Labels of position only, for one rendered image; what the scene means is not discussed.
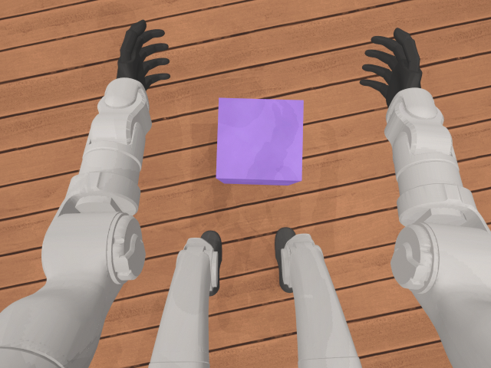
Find left robot forearm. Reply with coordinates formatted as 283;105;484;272
41;77;152;276

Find left robot shin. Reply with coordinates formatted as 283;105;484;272
176;238;212;262

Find left robot foot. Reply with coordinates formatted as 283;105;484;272
201;231;222;296

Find robot left upper arm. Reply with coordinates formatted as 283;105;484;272
0;212;146;368

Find robot right hand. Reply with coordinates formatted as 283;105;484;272
360;28;422;107

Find robot left hand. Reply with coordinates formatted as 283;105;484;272
117;20;170;90

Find robot right upper arm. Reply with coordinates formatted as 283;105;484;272
390;222;491;368

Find carton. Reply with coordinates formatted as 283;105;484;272
216;98;304;186

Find right robot forearm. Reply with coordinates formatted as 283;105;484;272
384;87;491;234

